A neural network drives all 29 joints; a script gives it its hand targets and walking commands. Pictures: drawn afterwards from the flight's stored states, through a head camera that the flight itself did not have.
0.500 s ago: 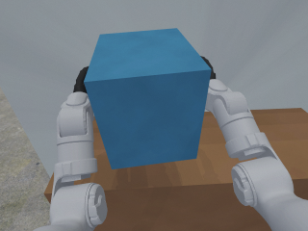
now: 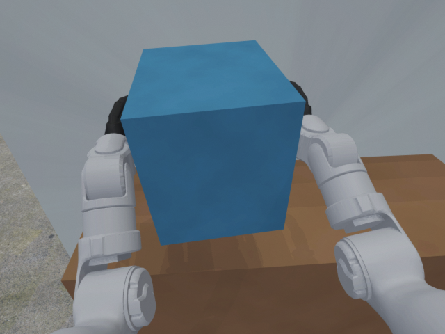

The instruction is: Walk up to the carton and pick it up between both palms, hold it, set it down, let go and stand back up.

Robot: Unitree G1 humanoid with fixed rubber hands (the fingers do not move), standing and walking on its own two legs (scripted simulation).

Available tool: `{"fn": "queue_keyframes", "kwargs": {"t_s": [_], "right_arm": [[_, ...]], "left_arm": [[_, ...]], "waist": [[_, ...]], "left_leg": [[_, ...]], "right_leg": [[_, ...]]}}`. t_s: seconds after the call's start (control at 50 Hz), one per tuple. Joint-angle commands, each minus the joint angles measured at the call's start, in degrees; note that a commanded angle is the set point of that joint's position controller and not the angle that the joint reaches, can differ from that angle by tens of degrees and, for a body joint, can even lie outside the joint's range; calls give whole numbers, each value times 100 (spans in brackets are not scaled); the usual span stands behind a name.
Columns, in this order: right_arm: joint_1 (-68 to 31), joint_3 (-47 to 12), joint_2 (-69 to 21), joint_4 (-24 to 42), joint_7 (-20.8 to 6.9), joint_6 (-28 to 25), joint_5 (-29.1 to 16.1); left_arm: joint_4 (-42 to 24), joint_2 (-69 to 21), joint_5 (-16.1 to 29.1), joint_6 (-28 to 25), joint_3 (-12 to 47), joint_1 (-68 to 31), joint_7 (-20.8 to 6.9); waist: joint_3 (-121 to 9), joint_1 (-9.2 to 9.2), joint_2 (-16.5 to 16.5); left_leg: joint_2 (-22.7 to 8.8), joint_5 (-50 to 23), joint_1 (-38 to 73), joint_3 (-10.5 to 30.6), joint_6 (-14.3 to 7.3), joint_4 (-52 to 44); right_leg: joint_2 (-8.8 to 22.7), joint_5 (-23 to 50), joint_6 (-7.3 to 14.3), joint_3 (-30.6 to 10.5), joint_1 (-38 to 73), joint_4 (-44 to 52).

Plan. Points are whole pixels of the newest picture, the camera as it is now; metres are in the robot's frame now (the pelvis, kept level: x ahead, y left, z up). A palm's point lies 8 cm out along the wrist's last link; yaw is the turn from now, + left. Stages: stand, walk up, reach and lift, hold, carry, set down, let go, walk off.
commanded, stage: hold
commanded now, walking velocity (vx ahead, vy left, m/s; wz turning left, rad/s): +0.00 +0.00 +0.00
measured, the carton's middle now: (211, 136) +0.39 +0.01 +0.23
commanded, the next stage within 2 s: none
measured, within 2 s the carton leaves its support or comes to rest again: neither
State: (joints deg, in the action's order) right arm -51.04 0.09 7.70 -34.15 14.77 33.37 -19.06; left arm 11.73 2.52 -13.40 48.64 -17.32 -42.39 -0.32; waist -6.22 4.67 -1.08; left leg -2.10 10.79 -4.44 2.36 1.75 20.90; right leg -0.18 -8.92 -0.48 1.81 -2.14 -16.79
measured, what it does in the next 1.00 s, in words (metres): stands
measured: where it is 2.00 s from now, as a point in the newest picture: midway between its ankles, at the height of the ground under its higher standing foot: outside the picture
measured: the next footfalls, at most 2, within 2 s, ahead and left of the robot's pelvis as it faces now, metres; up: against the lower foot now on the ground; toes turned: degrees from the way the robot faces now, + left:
none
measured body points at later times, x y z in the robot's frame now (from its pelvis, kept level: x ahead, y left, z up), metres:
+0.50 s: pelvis +0.00 +0.00 +0.00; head -0.09 +0.02 +0.44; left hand +0.37 +0.17 +0.25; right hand +0.38 -0.14 +0.26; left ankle +0.01 +0.14 -0.75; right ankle +0.01 -0.12 -0.75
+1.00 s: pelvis +0.00 +0.00 +0.00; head -0.09 +0.02 +0.44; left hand +0.37 +0.16 +0.25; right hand +0.38 -0.15 +0.27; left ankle +0.01 +0.14 -0.75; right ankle +0.01 -0.12 -0.75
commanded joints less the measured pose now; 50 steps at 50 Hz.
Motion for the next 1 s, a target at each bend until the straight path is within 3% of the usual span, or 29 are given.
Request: {"fn": "queue_keyframes", "kwargs": {"t_s": [0.0,0.02,0.06,0.08,0.1,0.12,0.18,0.2,0.24,0.26,0.3,0.34,0.4,0.42,0.44,0.46,0.52,0.56,0.66,0.68,0.7,0.76,0.8,0.82,0.84,0.86,0.88,0.9,0.98], "right_arm": [[-4610,-1822,-3939,1978,-751,-263,-805],[-4692,-1764,-3771,2310,-720,-274,-791],[-4644,-1705,-3810,2052,-730,-236,-789],[-4579,-1650,-3847,1851,-774,-229,-781],[-4823,-1717,-3900,2178,-751,-278,-753],[-4969,-1729,-3970,2102,-762,-269,-805],[-4636,-1833,-4035,2045,-771,-293,-831],[-4720,-1758,-4016,1922,-773,-272,-772],[-4721,-1710,-3864,2161,-741,-222,-749],[-4640,-1865,-3924,2149,-714,-247,-804],[-4472,-1857,-3824,2192,-700,-234,-839],[-4311,-1877,-3904,1895,-700,-168,-898],[-4355,-1911,-3949,2180,-660,-187,-839],[-4783,-1800,-3904,2335,-663,-246,-835],[-4558,-1913,-3957,2537,-669,-254,-955],[-4531,-1786,-3868,2134,-681,-156,-805],[-4656,-1692,-3886,2024,-748,-226,-719],[-4683,-1506,-3675,1623,-776,-222,-607],[-5077,-1732,-3986,2125,-781,-314,-694],[-4779,-1657,-3958,1679,-804,-257,-682],[-5000,-1665,-3949,2005,-788,-308,-754],[-4658,-1679,-3956,1725,-805,-251,-703],[-4887,-1528,-3825,1500,-828,-246,-632],[-4710,-1688,-3950,1841,-803,-302,-728],[-4637,-1691,-3901,1781,-799,-304,-762],[-4764,-1662,-3913,1647,-801,-268,-778],[-4996,-1697,-3856,2120,-775,-337,-809],[-4742,-1729,-3895,1898,-759,-229,-746],[-4642,-1834,-4006,1992,-745,-273,-873]], "left_arm": [[-864,-3418,941,-495,2559,-4668,-853],[-822,-3487,1055,-473,2686,-4401,-860],[-805,-3501,1116,-485,2645,-4575,-855],[-828,-3516,1076,-520,2623,-4914,-857],[-675,-3422,1000,-506,2507,-4683,-863],[-624,-3446,1031,-504,2518,-4768,-874],[-1183,-3444,1138,-620,2710,-4895,-771],[-808,-3381,1142,-587,2509,-4883,-783],[-591,-3417,1054,-495,2505,-4522,-834],[-613,-3335,917,-481,2427,-4328,-835],[-819,-3354,952,-459,2574,-4255,-878],[-1081,-3257,935,-505,2454,-4683,-878],[-1073,-3249,995,-461,2546,-4639,-941],[-835,-3373,1049,-478,2606,-4704,-904],[-1346,-3455,1134,-504,2727,-4723,-870],[-792,-3319,979,-453,2539,-4593,-898],[-925,-3329,981,-498,2560,-4903,-899],[-374,-3486,937,-439,2546,-4628,-896],[-517,-3607,1116,-571,2549,-4827,-842],[-545,-3469,1085,-592,2528,-4910,-832],[-438,-3566,1133,-564,2523,-4707,-841],[-920,-3532,1185,-660,2631,-5017,-756],[-212,-3469,1003,-575,2397,-4915,-798],[-506,-3545,1034,-567,2452,-4583,-812],[-756,-3528,1089,-606,2619,-4906,-801],[-490,-3417,935,-550,2375,-4728,-823],[-578,-3532,1007,-558,2467,-4601,-830],[-378,-3369,911,-514,2399,-4567,-837],[-878,-3550,1039,-601,2572,-4818,-828]], "waist": [[-2100,3,329],[-2068,96,268],[-2004,159,226],[-1837,218,430],[-1969,23,242],[-1878,-14,263],[-2341,-13,314],[-2114,17,162],[-2120,35,238],[-2160,-73,247],[-2267,60,319],[-2147,11,387],[-2159,79,168],[-2189,54,384],[-2454,129,322],[-1872,29,277],[-1855,40,408],[-1516,107,444],[-1992,-33,145],[-1886,28,323],[-2111,-4,183],[-2181,72,386],[-1741,-10,234],[-2278,6,150],[-2259,50,474],[-2002,-37,399],[-2273,-60,265],[-2092,-46,257],[-2208,3,317]], "left_leg": [[492,-1322,270,-205,47,-236],[463,-1453,320,-178,94,-177],[438,-1351,308,-140,83,-230],[478,-1034,190,-154,88,-304],[516,-982,70,-166,3,-244],[503,-877,31,-157,-18,-312],[483,-1412,326,-153,47,-199],[528,-1084,241,-161,1,-221],[546,-1243,228,-193,35,-194],[553,-1334,209,-184,-31,-168],[523,-1520,367,-183,22,-150],[507,-1527,377,-175,40,-177],[554,-1537,333,-205,12,-131],[563,-1340,295,-216,36,-176],[533,-1680,439,-178,75,-127],[531,-1198,186,-185,18,-222],[511,-1013,188,-190,15,-253],[434,-709,95,-166,60,-397],[460,-927,78,-163,-57,-310],[459,-1005,148,-198,-7,-290],[429,-1077,199,-140,1,-282],[470,-1054,163,-117,57,-254],[451,-681,79,-144,-30,-388],[459,-1183,276,-160,-48,-269],[469,-1153,224,-153,66,-259],[501,-962,117,-182,6,-290],[465,-1296,232,-140,-16,-239],[511,-1123,208,-174,-49,-200],[517,-1361,222,-137,30,-184]], "right_leg": [[-458,1159,-238,-27,790,17],[-495,1273,-226,-32,760,36],[-499,1048,-231,-39,670,74],[-442,847,-205,-50,526,98],[-413,939,-227,-83,695,90],[-436,689,-259,-34,534,74],[-484,1179,-203,9,688,-9],[-415,948,-231,-39,572,85],[-431,1114,-243,-36,651,79],[-428,1249,-271,-66,828,77],[-429,1471,-276,-53,832,20],[-454,1419,-255,-54,781,-39],[-409,1803,-308,-46,939,-24],[-424,1279,-276,-38,707,73],[-485,1540,-286,-2,876,-29],[-461,1086,-261,-23,601,64],[-406,796,-225,-38,525,102],[-435,361,-162,22,326,164],[-460,620,-220,29,481,100],[-434,759,-195,-30,485,128],[-465,779,-185,-35,582,93],[-475,821,-174,-23,569,49],[-442,421,-196,10,313,159],[-459,978,-220,-8,725,85],[-451,993,-207,-28,646,29],[-436,740,-241,-30,569,109],[-447,1021,-231,-31,664,83],[-407,1082,-237,-69,638,89],[-488,1168,-245,-40,780,15]]}}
